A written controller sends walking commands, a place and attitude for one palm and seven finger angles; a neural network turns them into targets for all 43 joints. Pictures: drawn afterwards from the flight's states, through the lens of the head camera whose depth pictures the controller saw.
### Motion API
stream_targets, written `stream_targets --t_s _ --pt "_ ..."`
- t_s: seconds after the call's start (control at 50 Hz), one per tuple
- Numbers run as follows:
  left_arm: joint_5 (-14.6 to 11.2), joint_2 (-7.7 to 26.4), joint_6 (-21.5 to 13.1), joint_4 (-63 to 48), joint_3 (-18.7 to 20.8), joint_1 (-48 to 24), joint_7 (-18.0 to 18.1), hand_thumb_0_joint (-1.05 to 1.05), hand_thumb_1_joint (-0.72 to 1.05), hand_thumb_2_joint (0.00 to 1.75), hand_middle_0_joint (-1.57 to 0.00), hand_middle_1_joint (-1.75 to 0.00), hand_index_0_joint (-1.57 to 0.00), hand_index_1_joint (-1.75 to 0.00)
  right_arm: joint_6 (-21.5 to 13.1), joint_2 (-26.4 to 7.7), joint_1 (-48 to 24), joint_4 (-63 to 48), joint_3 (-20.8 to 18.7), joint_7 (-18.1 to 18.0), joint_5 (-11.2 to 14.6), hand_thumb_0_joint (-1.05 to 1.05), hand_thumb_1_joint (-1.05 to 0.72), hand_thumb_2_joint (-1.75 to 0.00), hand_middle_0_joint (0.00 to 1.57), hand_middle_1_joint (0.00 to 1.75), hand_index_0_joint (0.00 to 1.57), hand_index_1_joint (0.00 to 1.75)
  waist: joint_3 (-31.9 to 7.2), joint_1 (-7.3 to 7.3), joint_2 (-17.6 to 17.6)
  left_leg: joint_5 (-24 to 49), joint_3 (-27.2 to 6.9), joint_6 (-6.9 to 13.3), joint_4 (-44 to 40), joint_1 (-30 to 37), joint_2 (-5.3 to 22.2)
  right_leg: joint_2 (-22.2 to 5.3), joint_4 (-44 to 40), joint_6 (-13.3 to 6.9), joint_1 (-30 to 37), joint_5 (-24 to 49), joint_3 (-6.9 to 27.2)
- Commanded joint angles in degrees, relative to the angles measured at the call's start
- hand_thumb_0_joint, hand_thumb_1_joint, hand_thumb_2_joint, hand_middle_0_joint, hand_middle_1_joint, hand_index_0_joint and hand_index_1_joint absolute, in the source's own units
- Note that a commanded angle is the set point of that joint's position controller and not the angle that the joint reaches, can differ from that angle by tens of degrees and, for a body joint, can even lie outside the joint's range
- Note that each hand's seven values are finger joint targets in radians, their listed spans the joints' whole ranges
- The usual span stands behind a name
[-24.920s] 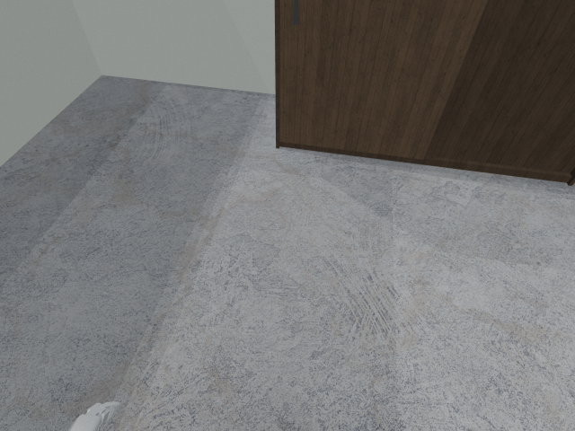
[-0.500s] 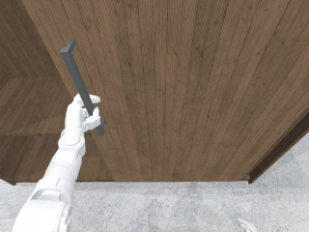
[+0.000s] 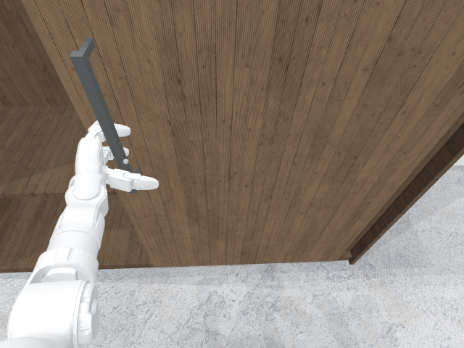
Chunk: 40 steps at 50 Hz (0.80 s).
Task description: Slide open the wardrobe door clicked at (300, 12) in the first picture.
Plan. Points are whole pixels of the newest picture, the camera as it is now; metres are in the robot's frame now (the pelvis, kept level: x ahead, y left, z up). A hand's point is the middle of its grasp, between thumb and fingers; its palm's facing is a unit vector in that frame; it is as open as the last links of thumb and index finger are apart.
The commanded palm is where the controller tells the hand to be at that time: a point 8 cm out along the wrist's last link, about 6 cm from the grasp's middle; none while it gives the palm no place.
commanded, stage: loosen the grip on the handle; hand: left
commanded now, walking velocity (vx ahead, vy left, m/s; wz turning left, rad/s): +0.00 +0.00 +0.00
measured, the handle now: (115, 131) +0.49 +0.22 +0.10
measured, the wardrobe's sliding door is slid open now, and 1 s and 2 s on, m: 0.68 0.68 0.68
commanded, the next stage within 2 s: slip the hand off the handle in 0.12 s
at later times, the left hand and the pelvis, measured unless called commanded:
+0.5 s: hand (96, 162) +0.43 +0.25 +0.07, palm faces +0.23 -0.95 -0.22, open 14.6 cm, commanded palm +0.40 +0.29 +0.08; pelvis +0.01 +0.02 -0.01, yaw +1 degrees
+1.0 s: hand (78, 173) +0.41 +0.28 +0.06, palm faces +0.19 -0.96 -0.21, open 14.6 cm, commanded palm +0.37 +0.32 +0.08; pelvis +0.01 +0.03 -0.01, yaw +0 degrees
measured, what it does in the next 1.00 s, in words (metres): stands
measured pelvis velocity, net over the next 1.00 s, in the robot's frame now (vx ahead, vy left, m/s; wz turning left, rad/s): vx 0.01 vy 0.03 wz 0.00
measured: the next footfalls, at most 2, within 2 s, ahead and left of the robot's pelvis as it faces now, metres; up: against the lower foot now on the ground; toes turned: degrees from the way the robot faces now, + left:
none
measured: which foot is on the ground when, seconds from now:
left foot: down 0.00-1.00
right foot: down 0.00-1.00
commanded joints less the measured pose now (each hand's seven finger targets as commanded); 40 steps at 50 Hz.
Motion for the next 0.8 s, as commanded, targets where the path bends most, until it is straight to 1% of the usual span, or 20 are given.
stream_targets --t_s 0.0,0.02,0.04,0.08,0.14,0.16,0.18,0.2,0.22,0.24,0.26,0.36,0.38,0.42,0.48,0.54,0.62,0.66,0.76,0.78 --pt "-1.00 12.08 -3.76 -10.74 1.74 -24.45 -0.14 0.00 -0.55 0.20 -0.26 -1.17 -0.26 -1.17 -2.69 -7.45 -0.95 -7.01 -2.28 -0.73 -0.11 0.00 -0.90 -0.90 0.20 0.30 0.20 0.30 -15.12 1.20 0.18 4.99 -2.23 2.53 -2.96 10.44 -2.33 -0.18 -6.61 0.96 2.55 9.03 3.23" --pt "-0.87 13.39 -4.05 -10.64 2.89 -24.06 -0.18 0.00 -0.55 0.20 -0.25 -1.15 -0.25 -1.15 -2.67 -7.60 -0.55 -6.64 -2.42 -0.77 -0.27 0.00 -0.90 -0.90 0.20 0.30 0.20 0.30 -16.67 1.57 1.33 5.83 -2.53 2.32 -2.73 11.34 -2.17 -0.04 -6.01 0.75 2.43 9.47 2.93" --pt "-0.94 10.85 -4.61 -12.36 0.58 -25.94 -0.44 0.00 -0.55 0.20 -0.25 -1.15 -0.25 -1.15 -2.75 -7.27 -0.32 -6.69 -2.37 -0.68 -0.29 0.00 -0.90 -0.90 0.20 0.30 0.20 0.30 -17.23 0.77 3.03 7.17 -2.76 2.22 -2.35 12.71 -2.12 0.14 -5.54 0.67 1.55 10.71 2.63" --pt "-0.83 10.66 -6.01 -14.37 0.99 -25.80 -0.26 0.00 -0.55 0.20 -0.25 -1.15 -0.25 -1.15 -2.88 -7.36 0.54 -6.36 -2.86 -0.50 -0.62 0.00 -0.90 -0.90 0.20 0.30 0.20 0.30 -20.37 0.83 2.93 11.05 -3.93 2.08 -1.53 15.74 -1.67 0.57 -4.31 0.52 1.14 13.10 2.06" --pt "-1.56 9.76 -6.34 -14.21 1.22 -22.89 -0.22 0.00 -0.55 0.20 -0.25 -1.15 -0.25 -1.15 -2.83 -7.31 0.95 -5.95 -2.89 -0.15 -0.73 0.00 -0.90 -0.90 0.20 0.30 0.20 0.30 -20.47 1.09 1.97 14.13 -3.97 1.89 -0.60 16.25 -1.53 0.77 -3.62 0.60 1.03 15.94 1.79" --pt "-1.49 11.47 -6.20 -13.55 2.87 -21.69 0.00 0.00 -0.55 0.20 -0.25 -1.15 -0.25 -1.15 -2.62 -7.59 1.29 -5.69 -3.00 -0.21 -0.78 0.00 -0.90 -0.90 0.20 0.30 0.20 0.30 -20.18 1.33 0.00 15.03 -4.22 1.99 -0.46 15.63 -1.38 0.75 -3.35 0.63 1.80 16.82 1.67" --pt "-1.46 9.42 -5.64 -12.94 1.13 -20.86 -0.20 0.00 -0.55 0.20 -0.25 -1.15 -0.25 -1.15 -2.55 -7.33 1.01 -6.03 -2.74 -0.03 -0.62 0.00 -0.90 -0.90 0.20 0.30 0.20 0.30 -19.21 1.33 0.58 14.91 -4.17 1.89 -0.75 15.10 -1.47 0.66 -3.39 0.73 1.34 16.96 1.66" --pt "-0.61 14.01 -4.94 -7.33 4.68 -21.31 0.05 0.00 -0.55 0.20 -0.25 -1.15 -0.25 -1.15 -2.02 -7.86 2.06 -5.03 -2.58 -0.35 -0.64 0.00 -0.90 -0.90 0.20 0.30 0.20 0.30 -15.83 0.75 -2.33 12.64 -4.29 1.88 -0.58 12.16 -1.38 0.55 -3.29 0.88 0.01 15.44 1.47" --pt "-0.35 13.09 -4.70 -7.55 3.29 -22.93 -0.33 0.00 -0.55 0.20 -0.25 -1.15 -0.25 -1.15 -1.70 -7.73 1.81 -5.55 -2.23 -0.28 -0.71 0.00 -0.90 -0.90 0.20 0.30 0.20 0.30 -15.00 0.45 -2.12 11.60 -4.04 2.04 -0.69 10.93 -1.76 0.40 -3.30 1.11 -0.14 15.39 1.73" --pt "-0.15 15.30 -4.66 -8.78 5.11 -23.05 -0.27 0.00 -0.55 0.20 -0.25 -1.15 -0.25 -1.15 -1.42 -7.75 1.56 -5.92 -2.35 -0.32 -0.63 0.00 -0.90 -0.90 0.20 0.30 0.20 0.30 -16.00 1.16 -1.86 11.15 -3.94 2.11 -0.62 10.62 -1.88 0.30 -3.16 1.01 0.74 15.27 1.94" --pt "0.39 18.13 -4.81 -9.45 7.19 -22.39 -0.28 0.00 -0.55 0.20 -0.25 -1.15 -0.25 -1.15 -1.15 -7.98 1.32 -6.45 -2.37 -0.59 -0.73 0.00 -0.90 -0.90 0.20 0.30 0.20 0.30 -16.89 2.00 -1.07 11.70 -3.92 2.20 -0.60 10.53 -1.89 0.19 -2.91 0.80 1.90 15.51 2.11" --pt "0.05 17.28 -8.26 -14.43 6.07 -25.26 -1.89 0.00 -0.55 0.20 -0.25 -1.15 -0.25 -1.15 -1.07 -7.17 1.37 -6.70 -2.30 -0.82 -0.74 0.00 -0.90 -0.90 0.20 0.30 0.20 0.30 -21.07 1.37 4.19 16.62 -4.87 1.72 1.01 15.79 -1.26 0.69 -1.58 0.43 0.17 16.76 1.93" --pt "-0.27 15.54 -8.40 -13.51 4.93 -23.22 -2.59 0.00 -0.55 0.20 -0.25 -1.15 -0.25 -1.15 -1.10 -7.22 1.56 -6.62 -2.36 -0.70 -0.68 0.00 -0.90 -0.90 0.20 0.30 0.20 0.30 -21.70 1.51 5.26 17.88 -5.22 1.40 1.23 16.91 -1.10 0.81 -1.35 0.41 -0.81 16.56 1.68" --pt "-0.99 14.08 -8.00 -12.25 3.27 -23.50 -3.84 0.00 -0.55 0.20 -0.25 -1.15 -0.25 -1.15 -1.01 -7.40 1.61 -6.33 -2.41 -0.61 -0.42 0.00 -0.90 -0.90 0.20 0.30 0.20 0.30 -20.25 0.68 5.84 17.10 -5.80 1.14 1.42 17.51 -0.78 0.99 -1.64 0.49 -3.17 14.88 1.44" --pt "-1.77 14.82 -5.83 -7.99 3.29 -22.74 -5.54 0.00 -0.55 0.20 -0.25 -1.15 -0.25 -1.15 -0.53 -8.11 2.01 -6.39 -2.25 -0.88 0.04 0.00 -0.90 -0.90 0.20 0.30 0.20 0.30 -16.98 0.24 2.07 13.07 -6.11 1.43 0.59 14.02 -0.91 0.90 -2.32 0.55 -3.21 12.81 1.14" --pt "-1.85 14.75 -4.76 -6.65 2.43 -25.43 -6.48 0.00 -0.55 0.20 -0.25 -1.15 -0.25 -1.15 -0.21 -8.23 1.85 -6.59 -2.04 -1.28 0.27 0.00 -0.90 -0.90 0.20 0.30 0.20 0.30 -14.87 -0.17 2.31 9.13 -6.44 1.46 0.03 12.61 -1.10 0.72 -2.75 0.51 -4.87 9.71 0.99" --pt "-1.41 19.98 -7.60 -9.15 6.59 -26.77 -6.22 0.00 -0.55 0.20 -0.25 -1.15 -0.25 -1.15 -0.29 -8.64 2.86 -6.31 -2.30 -1.42 -0.21 0.00 -0.90 -0.90 0.20 0.30 0.20 0.30 -19.53 0.61 4.46 12.43 -7.42 1.12 1.19 15.45 -0.91 0.92 -1.55 0.21 -5.01 10.38 1.14" --pt "-1.29 20.53 -8.93 -8.97 6.65 -28.65 -6.17 0.00 -0.55 0.20 -0.25 -1.15 -0.25 -1.15 -0.31 -8.71 3.34 -5.92 -2.07 -1.44 -0.50 0.00 -0.90 -0.90 0.20 0.30 0.20 0.30 -19.37 0.02 4.24 12.38 -7.94 1.20 1.58 15.24 -0.87 1.09 -1.10 0.23 -5.75 10.04 0.97" --pt "-0.51 26.11 -9.00 -5.76 10.48 -25.84 -7.07 0.00 -0.55 0.20 -0.25 -1.15 -0.25 -1.15 0.19 -9.41 3.91 -6.29 -1.95 -1.40 -0.59 0.00 -0.90 -0.90 0.20 0.30 0.20 0.30 -20.74 1.31 5.30 12.32 -7.98 1.01 1.81 13.78 -0.94 1.13 -0.37 0.09 -5.03 9.64 0.87" --pt "-0.56 25.59 -8.73 -5.69 9.61 -25.65 -7.59 0.00 -0.55 0.20 -0.25 -1.15 -0.25 -1.15 0.38 -9.30 3.61 -6.53 -1.84 -1.42 -0.35 0.00 -0.90 -0.90 0.20 0.30 0.20 0.30 -20.95 1.05 6.58 12.22 -7.64 0.96 1.85 13.89 -0.90 1.03 -0.40 0.23 -5.53 9.64 1.00"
